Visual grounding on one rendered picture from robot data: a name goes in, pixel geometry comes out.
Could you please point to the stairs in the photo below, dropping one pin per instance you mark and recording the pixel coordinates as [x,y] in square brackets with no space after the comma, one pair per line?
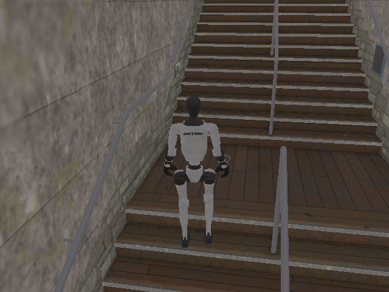
[210,274]
[283,129]

